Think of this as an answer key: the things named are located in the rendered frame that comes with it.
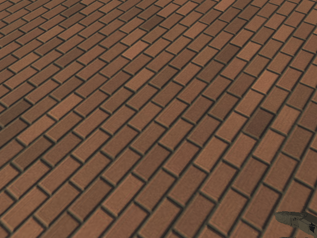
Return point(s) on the robot right hand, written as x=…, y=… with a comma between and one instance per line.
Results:
x=302, y=220

